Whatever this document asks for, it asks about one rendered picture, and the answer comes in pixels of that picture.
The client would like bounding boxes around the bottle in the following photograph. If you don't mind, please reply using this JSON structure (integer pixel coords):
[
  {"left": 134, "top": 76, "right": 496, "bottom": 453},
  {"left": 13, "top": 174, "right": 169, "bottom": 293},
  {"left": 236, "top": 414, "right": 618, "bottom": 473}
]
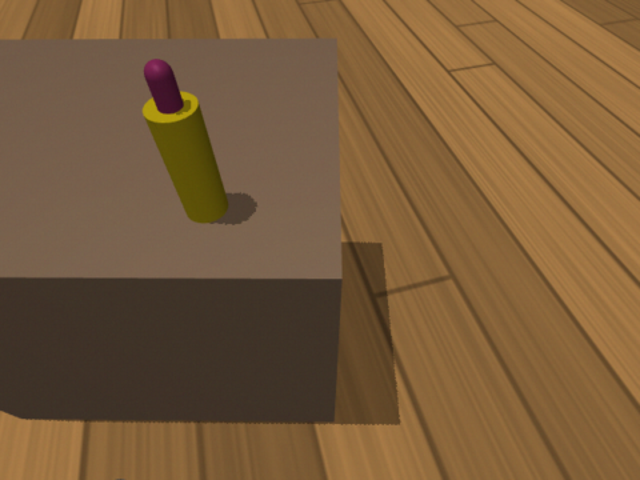
[{"left": 142, "top": 59, "right": 228, "bottom": 223}]

